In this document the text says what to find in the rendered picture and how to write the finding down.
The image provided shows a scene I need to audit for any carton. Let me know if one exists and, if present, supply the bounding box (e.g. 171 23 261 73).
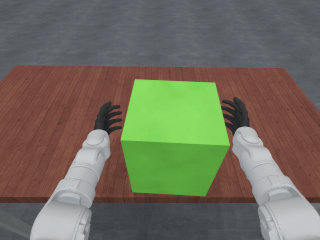
120 79 230 197

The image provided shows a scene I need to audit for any right robot forearm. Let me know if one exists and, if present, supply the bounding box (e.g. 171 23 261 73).
232 126 320 222

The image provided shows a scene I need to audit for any robot right upper arm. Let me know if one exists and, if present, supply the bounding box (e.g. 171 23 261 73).
258 196 320 240

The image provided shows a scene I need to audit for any left robot hand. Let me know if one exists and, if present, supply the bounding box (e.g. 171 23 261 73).
93 101 122 135

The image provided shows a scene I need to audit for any left robot forearm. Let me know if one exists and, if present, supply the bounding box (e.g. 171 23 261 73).
30 129 111 240

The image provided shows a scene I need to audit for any robot left upper arm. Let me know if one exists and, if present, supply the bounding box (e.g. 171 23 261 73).
32 201 92 240

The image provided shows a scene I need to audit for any table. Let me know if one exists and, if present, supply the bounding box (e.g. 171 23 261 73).
0 65 320 239

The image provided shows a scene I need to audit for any right robot hand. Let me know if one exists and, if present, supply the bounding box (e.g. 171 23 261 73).
221 97 250 136

